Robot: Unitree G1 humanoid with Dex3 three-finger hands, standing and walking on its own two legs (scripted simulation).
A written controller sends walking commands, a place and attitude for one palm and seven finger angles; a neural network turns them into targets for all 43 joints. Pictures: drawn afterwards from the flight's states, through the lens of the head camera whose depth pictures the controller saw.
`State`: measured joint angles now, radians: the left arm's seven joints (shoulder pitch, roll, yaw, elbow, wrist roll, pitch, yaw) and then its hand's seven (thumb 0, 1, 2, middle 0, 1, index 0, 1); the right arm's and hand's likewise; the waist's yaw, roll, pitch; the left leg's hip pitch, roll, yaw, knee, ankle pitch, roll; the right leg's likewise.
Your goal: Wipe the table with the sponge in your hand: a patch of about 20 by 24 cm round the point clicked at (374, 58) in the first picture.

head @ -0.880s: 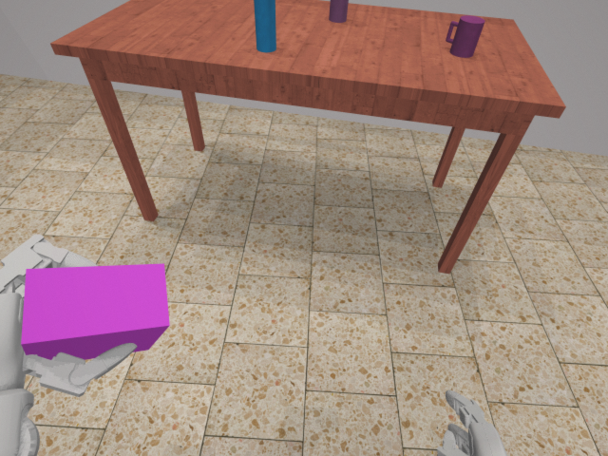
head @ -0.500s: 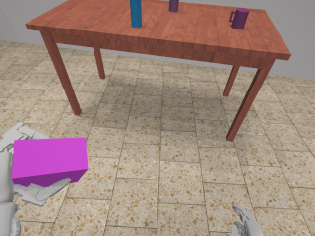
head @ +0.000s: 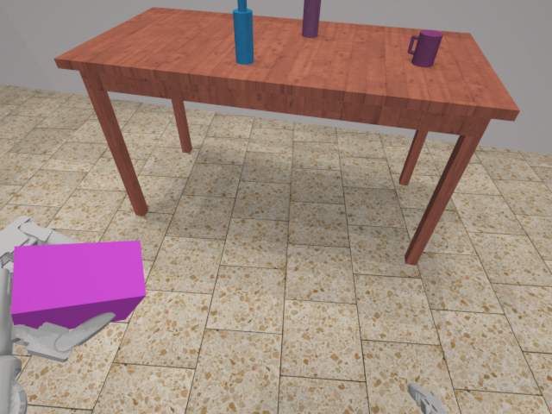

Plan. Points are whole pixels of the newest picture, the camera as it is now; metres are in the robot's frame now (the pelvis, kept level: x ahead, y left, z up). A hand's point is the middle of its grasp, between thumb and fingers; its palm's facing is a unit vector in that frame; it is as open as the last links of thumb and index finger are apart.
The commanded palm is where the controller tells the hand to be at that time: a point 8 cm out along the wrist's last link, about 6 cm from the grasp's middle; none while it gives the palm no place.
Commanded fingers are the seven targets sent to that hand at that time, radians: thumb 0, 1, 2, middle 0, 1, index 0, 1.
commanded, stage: walk to a spot facing it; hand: left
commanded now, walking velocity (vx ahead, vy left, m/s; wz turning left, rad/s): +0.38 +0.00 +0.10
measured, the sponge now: (96, 287) +0.22 +0.22 +0.16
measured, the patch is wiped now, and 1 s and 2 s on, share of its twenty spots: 0.00 0.00 0.00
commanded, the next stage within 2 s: none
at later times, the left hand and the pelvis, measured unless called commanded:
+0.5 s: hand (115, 197) +0.33 +0.23 +0.19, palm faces +0.41 -0.81 -0.43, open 10.2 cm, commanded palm +0.28 +0.27 +0.19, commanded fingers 0.00 0.10 1.30 -1.20 -1.60 -1.20 -1.60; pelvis +0.12 -0.01 +0.01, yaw +1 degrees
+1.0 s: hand (192, 137) +0.45 +0.15 +0.20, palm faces +0.49 -0.68 -0.54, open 10.2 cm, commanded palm +0.39 +0.19 +0.19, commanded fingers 0.00 0.10 1.30 -1.20 -1.60 -1.20 -1.60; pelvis +0.27 -0.11 +0.02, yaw +9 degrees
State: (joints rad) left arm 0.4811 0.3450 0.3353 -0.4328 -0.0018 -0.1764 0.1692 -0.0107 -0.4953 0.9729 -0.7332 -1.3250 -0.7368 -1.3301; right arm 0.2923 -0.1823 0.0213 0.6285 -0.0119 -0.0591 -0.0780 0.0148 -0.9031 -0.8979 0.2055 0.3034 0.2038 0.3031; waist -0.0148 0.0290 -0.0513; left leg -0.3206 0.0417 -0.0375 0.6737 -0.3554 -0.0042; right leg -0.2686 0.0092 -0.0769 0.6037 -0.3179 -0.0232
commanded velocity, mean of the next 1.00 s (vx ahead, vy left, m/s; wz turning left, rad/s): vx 0.29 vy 0.00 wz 0.27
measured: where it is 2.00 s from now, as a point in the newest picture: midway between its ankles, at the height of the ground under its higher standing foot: outside the picture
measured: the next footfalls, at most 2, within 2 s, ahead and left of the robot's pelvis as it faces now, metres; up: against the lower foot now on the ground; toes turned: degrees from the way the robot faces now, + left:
left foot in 0.22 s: +0.13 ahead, +0.15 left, +0.00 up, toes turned +11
right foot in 0.60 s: +0.28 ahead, -0.13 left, +0.00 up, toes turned -9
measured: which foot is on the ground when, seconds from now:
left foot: down 0.00-0.00, up 0.02-0.20, down 0.22-0.62, up 0.64-1.00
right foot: down 0.00-0.24, up 0.26-0.58, down 0.60-1.00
